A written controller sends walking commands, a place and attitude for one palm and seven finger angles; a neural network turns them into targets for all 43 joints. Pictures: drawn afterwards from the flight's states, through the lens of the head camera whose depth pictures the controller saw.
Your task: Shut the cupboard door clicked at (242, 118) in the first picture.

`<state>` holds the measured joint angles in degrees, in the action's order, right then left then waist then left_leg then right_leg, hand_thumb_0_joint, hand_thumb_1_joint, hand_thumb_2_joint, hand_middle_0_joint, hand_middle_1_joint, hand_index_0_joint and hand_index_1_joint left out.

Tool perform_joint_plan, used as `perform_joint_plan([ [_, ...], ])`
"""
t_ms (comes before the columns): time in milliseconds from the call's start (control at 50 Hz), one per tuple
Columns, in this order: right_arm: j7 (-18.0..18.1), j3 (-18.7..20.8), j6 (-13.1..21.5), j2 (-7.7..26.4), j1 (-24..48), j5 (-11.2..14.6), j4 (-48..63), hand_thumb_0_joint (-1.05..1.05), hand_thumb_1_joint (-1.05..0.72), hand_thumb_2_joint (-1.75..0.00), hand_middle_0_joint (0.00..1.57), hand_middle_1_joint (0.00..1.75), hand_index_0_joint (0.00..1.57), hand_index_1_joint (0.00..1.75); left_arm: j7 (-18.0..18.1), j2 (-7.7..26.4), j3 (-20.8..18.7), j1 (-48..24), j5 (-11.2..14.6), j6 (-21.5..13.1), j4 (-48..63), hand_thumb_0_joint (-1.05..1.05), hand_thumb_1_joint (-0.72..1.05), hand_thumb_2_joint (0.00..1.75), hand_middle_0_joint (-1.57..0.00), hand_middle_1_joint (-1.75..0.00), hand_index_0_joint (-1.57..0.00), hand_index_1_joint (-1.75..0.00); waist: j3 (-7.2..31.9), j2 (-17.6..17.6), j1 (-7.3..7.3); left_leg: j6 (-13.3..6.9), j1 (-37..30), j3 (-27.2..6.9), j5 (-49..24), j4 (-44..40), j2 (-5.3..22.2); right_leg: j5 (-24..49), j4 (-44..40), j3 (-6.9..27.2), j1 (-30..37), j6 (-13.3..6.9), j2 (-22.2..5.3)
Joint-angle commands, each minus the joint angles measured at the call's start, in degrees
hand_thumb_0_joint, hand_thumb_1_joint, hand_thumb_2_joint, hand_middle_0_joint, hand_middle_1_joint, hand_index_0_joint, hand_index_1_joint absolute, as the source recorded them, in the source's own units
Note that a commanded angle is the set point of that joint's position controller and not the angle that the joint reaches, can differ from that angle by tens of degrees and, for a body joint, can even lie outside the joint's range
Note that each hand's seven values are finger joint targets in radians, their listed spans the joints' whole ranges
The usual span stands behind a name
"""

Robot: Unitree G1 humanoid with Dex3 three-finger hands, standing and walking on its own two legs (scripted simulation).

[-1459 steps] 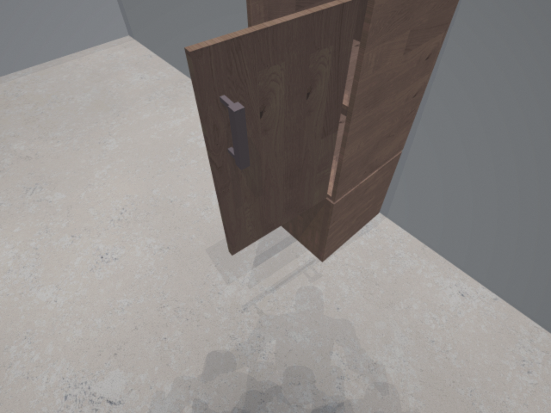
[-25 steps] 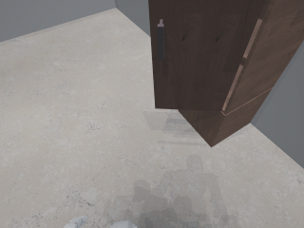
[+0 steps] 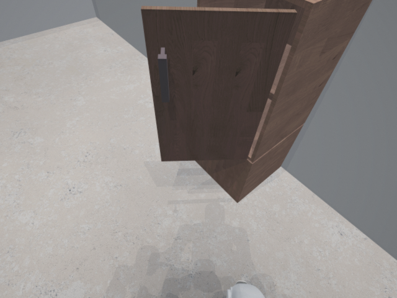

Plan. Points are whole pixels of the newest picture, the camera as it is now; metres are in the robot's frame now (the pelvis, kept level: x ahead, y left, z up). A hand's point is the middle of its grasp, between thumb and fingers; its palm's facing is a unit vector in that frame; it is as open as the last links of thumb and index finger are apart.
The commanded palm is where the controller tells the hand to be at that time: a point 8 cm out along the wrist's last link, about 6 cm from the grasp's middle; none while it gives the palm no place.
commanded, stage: take the last steps up to it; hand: left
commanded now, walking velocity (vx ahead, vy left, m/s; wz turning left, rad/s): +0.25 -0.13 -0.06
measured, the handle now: (164, 75) +0.64 +0.11 +0.08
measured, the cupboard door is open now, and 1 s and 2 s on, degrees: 53 53 53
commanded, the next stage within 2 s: come to a stop and stand still in 0.28 s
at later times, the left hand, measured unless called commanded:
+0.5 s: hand (161, 288) +0.18 +0.09 -0.20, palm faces +0.08 -0.98 -0.16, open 7.3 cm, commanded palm none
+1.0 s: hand (138, 270) +0.21 +0.15 -0.19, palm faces +0.01 -0.96 -0.27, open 7.4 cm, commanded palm none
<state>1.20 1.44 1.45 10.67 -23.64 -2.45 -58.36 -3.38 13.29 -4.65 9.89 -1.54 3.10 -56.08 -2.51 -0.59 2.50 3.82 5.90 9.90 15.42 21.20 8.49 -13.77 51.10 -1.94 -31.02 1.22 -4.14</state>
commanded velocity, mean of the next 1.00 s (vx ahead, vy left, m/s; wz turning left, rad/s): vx -0.03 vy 0.01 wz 0.01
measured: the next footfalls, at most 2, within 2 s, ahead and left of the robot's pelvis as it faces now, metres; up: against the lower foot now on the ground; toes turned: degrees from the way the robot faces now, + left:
right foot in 0.12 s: +0.19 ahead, -0.18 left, +0.00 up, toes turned +0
left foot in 0.44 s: +0.23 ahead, +0.02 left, +0.00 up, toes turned +9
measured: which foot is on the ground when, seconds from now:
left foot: down 0.00-0.12, up 0.14-0.42, down 0.44-0.68, up 0.70-0.90, down 0.92-1.00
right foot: up 0.00-0.10, down 0.12-1.00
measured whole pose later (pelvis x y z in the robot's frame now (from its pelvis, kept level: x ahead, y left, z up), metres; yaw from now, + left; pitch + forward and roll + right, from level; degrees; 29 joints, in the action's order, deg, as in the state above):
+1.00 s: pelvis +0.20 -0.06 -0.02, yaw -1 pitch +0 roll +1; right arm 1.3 1.5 -1.7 11.9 -9.9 -0.9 -57.6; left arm 3.3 12.8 -2.0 13.9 -0.3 1.9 -58.9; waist -6.3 -2.3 -0.4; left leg -1.6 15.8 4.7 17.8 33.5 -0.6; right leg -29.8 41.7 -1.5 -11.2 0.2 -2.8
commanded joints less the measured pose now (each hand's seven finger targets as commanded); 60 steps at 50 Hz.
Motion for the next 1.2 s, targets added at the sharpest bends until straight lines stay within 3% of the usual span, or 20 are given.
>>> perform_joint_plan([
  [0, 0.31, 3.87, 0.51, 12.37, 0.33, -0.09, 1.65, 0.0, -0.9, -0.9, 0.2, 0.3, 0.2, 0.3, -0.54, 1.99, 0.09, -5.47, -0.02, -2.19, 4.75, 0.0, 0.9, 0.9, -0.2, -0.3, -0.2, -0.3, -2.17, 11.29, 0.15, -8.78, 4.69, -5.71, -1.06, -7.31, 12.13, -1.0, -12.56, -3.55, 6.44, -0.24, 1.16],
  [60, -0.21, 3.88, 0.2, 11.85, 2.73, 0.7, 1.43, 0.0, -0.9, -0.9, 0.2, 0.3, 0.2, 0.3, 0.1, 5.73, -1.06, 8.81, -0.2, -3.76, -0.32, 0.0, 0.9, 0.9, -0.2, -0.3, -0.2, -0.3, 5.26, 3.06, -6.62, -4.41, 10.34, 0.52, -5.4, 10.88, 5.81, 2.06, -25.16, -4.12, 28.96, -2.19, 3.64],
  [80, -0.81, 2.82, 0.41, 7.38, 2.55, 1.59, 2.49, 0.0, -0.9, -0.9, 0.2, 0.3, 0.2, 0.3, 1.11, 11.99, -2.44, 16.19, -0.51, -4.81, -2.92, 0.0, 0.9, 0.9, -0.2, -0.3, -0.2, -0.3, 9.96, -12.38, -9.57, -2.41, 23.88, 3.99, 5.37, 27.42, -0.57, -6.45, -31.1, 11.73, 42.22, -6.75, -8.71],
  [100, -0.74, 2.01, 0.08, 4.8, 5.66, 1.93, 5.14, 0.0, -0.9, -0.9, 0.2, 0.3, 0.2, 0.3, 2.04, 14.55, -2.57, 18.49, 0.25, -4.66, -3.74, 0.0, 0.9, 0.9, -0.2, -0.3, -0.2, -0.3, 8.21, -16.63, -9.78, -2.67, 30.03, -1.04, 23.16, 40.16, -4.67, -5.51, -37.88, 24.94, 39.1, -11.13, -17.33],
  [120, -0.33, 2.12, -0.18, 5.56, 7.01, 1.94, 4.74, 0.0, -0.9, -0.9, 0.2, 0.3, 0.2, 0.3, 2.79, 12.97, -2.23, 15.01, 0.26, -4.74, -3.29, 0.0, 0.9, 0.9, -0.2, -0.3, -0.2, -0.3, 7.29, -15.9, -8.48, -3.44, 32.06, -6.78, 19.59, 46.33, -2.55, -7.07, -39.74, 25.41, 34.31, -12.85, -17.05],
  [240, -0.88, 1.39, -1.23, 1.98, 3.48, 0.79, 1.8, 0.0, -0.9, -0.9, 0.2, 0.3, 0.2, 0.3, 4.01, 3.03, 1.07, 2.19, 0.13, -5.74, -1.41, 0.0, 0.9, 0.9, -0.2, -0.3, -0.2, -0.3, 3.4, -6.35, 0.05, -2.11, 20.91, -5.38, 6.45, 34.76, -1.39, 13.78, -36.73, 4.01, 19.86, -11.9, -9.77],
  [320, -1.05, 0.81, -0.62, 1.13, 5.58, 0.88, 2.84, 0.0, -0.9, -0.9, 0.2, 0.3, 0.2, 0.3, 4.07, 3.35, 1.06, 4.07, 0.2, -5.98, -2.9, 0.0, 0.9, 0.9, -0.2, -0.3, -0.2, -0.3, 2.79, -5.49, -0.58, -2.55, 16.77, -3.94, 3.6, 19.05, -3.17, 15.85, -35.04, 4.83, 22.61, -12.51, -9.77],
  [380, -0.78, 0.33, 0.44, 2.75, 3.11, 0.9, 0.86, 0.0, -0.9, -0.9, 0.2, 0.3, 0.2, 0.3, 4.2, 1.78, 1.66, 4.04, 1.16, -5.72, -3.72, 0.0, 0.9, 0.9, -0.2, -0.3, -0.2, -0.3, 2.75, -1.57, 0.65, -3.19, 3.65, -5.12, -14.35, 5.78, -3.69, 15.3, -28.34, 2.08, 18.32, -8.01, -5.63],
  [440, 1.06, -0.01, 0.09, 7.61, 5.66, 1.47, 0.83, 0.0, -0.9, -0.9, 0.2, 0.3, 0.2, 0.3, 5.4, -1.29, 3.22, 8.81, 1.16, -4.38, -4.08, 0.0, 0.9, 0.9, -0.2, -0.3, -0.2, -0.3, 3.24, 11.93, -1.65, -11.05, -0.24, -16.51, -48.91, 5.01, 9.3, -0.67, -24.41, -1.47, 17.18, -1.02, 0.3],
  [520, 2.0, 0.39, -1.31, 6.32, 9.83, 2.52, 1.37, 0.0, -0.9, -0.9, 0.2, 0.3, 0.2, 0.3, 6.2, 2.04, 2.9, 9.84, 0.89, -3.41, -4.61, 0.0, 0.9, 0.9, -0.2, -0.3, -0.2, -0.3, 4.12, 7.45, -1.97, -8.08, -2.33, -11.37, -51.93, 7.92, 3.47, 21.58, -27.28, 1.5, 20.15, -1.67, -2.98],
  [600, 1.65, 2.16, -3.35, 7.15, 10.02, 1.89, 3.49, 0.0, -0.9, -0.9, 0.2, 0.3, 0.2, 0.3, 6.75, 4.23, 1.58, 9.78, 0.48, -3.14, -2.43, 0.0, 0.9, 0.9, -0.2, -0.3, -0.2, -0.3, 7.72, -0.23, -1.84, -6.46, 0.9, -8.08, -38.0, 12.96, 1.26, 38.64, -23.53, 3.97, 22.31, -3.41, -6.48],
  [680, 0.57, 2.22, -4.99, 3.55, 15.58, 1.68, 6.68, 0.0, -0.9, -0.9, 0.2, 0.3, 0.2, 0.3, 6.55, 5.87, 1.09, 11.72, -0.48, -2.53, -1.73, 0.0, 0.9, 0.9, -0.2, -0.3, -0.2, -0.3, 2.96, -8.91, -4.64, -2.88, 19.86, -7.2, 14.48, 30.18, -9.07, 62.26, -26.2, 10.34, 28.84, -11.11, -16.57],
  [720, 0.48, 1.97, -4.84, 3.4, 17.26, 1.71, 7.14, 0.0, -0.9, -0.9, 0.2, 0.3, 0.2, 0.3, 6.73, 6.79, 0.82, 10.63, -0.57, -2.39, -1.23, 0.0, 0.9, 0.9, -0.2, -0.3, -0.2, -0.3, 2.97, -7.88, -4.36, -2.46, 24.88, -8.18, 15.35, 34.17, -9.55, 65.56, -24.52, 7.79, 34.86, -11.78, -14.73],
  [820, -0.09, 1.32, -4.07, 3.71, 17.14, 1.99, 5.66, 0.0, -0.9, -0.9, 0.2, 0.3, 0.2, 0.3, 6.64, 6.84, 0.74, 9.67, -0.31, -2.59, -0.91, 0.0, 0.9, 0.9, -0.2, -0.3, -0.2, -0.3, 3.18, -10.23, -4.33, -2.43, 19.71, -5.62, 8.6, 20.2, -8.85, 55.76, -22.69, 5.44, 34.79, -10.2, -11.1],
  [880, -0.03, 1.38, -3.01, 5.64, 9.43, 1.56, 2.85, 0.0, -0.9, -0.9, 0.2, 0.3, 0.2, 0.3, 6.49, 7.37, 0.97, 7.15, 0.83, -2.87, -0.44, 0.0, 0.9, 0.9, -0.2, -0.3, -0.2, -0.3, 6.86, -8.52, -1.0, -3.84, 3.6, -5.81, -17.91, 3.95, -7.53, 46.29, -15.07, 2.62, 28.15, -5.36, -7.15],
  [920, 0.12, 2.3, -2.28, 10.55, 4.66, 1.3, 1.5, 0.0, -0.9, -0.9, 0.2, 0.3, 0.2, 0.3, 6.82, 2.68, 2.06, 9.27, 1.1, -2.57, 0.46, 0.0, 0.9, 0.9, -0.2, -0.3, -0.2, -0.3, 10.38, 7.4, -1.06, -12.8, -6.35, -19.61, -53.3, 6.44, 8.26, -1.88, -7.28, -1.02, 17.62, -1.11, 0.39],
  [940, 0.75, 1.85, -2.1, 10.83, 6.12, 1.58, 1.6, 0.0, -0.9, -0.9, 0.2, 0.3, 0.2, 0.3, 6.93, 2.18, 2.32, 8.1, 1.2, -1.99, 0.87, 0.0, 0.9, 0.9, -0.2, -0.3, -0.2, -0.3, 8.19, 10.9, -1.58, -15.89, -3.1, -22.57, -58.24, 3.77, 10.38, -20.81, -3.31, 1.37, 15.82, -0.63, 2.35],
  [1060, 1.39, 0.51, -1.77, 8.65, 11.68, 1.62, 1.25, 0.0, -0.9, -0.9, 0.2, 0.3, 0.2, 0.3, 5.44, 2.04, 2.64, 7.08, 1.03, -1.45, -2.12, 0.0, 0.9, 0.9, -0.2, -0.3, -0.2, -0.3, 6.47, 6.62, -4.7, -11.48, 3.55, -17.31, -30.51, 1.88, 3.51, -4.76, -21.22, 2.7, 23.23, -1.29, 2.1],
  [1120, 0.49, 0.28, -1.64, 6.1, 10.94, 2.33, 0.44, 0.0, -0.9, -0.9, 0.2, 0.3, 0.2, 0.3, 5.23, 4.31, 2.99, 5.17, 0.83, -2.57, -2.89, 0.0, 0.9, 0.9, -0.2, -0.3, -0.2, -0.3, 2.85, 2.73, -2.96, -5.15, 7.27, -13.81, -7.93, -0.56, -2.89, 6.4, -30.29, 8.74, 24.12, -3.32, -2.59],
  [1180, 0.28, 0.32, -1.67, 5.51, 9.55, 2.06, -1.38, 0.0, -0.9, -0.9, 0.2, 0.3, 0.2, 0.3, 5.05, 3.73, 3.32, 2.9, 0.99, -3.08, -3.45, 0.0, 0.9, 0.9, -0.2, -0.3, -0.2, -0.3, 0.0, -2.11, -2.09, -4.42, 4.17, -12.64, -8.54, -0.95, -3.38, 6.94, -31.06, 8.33, 20.21, -2.98, -1.83],
])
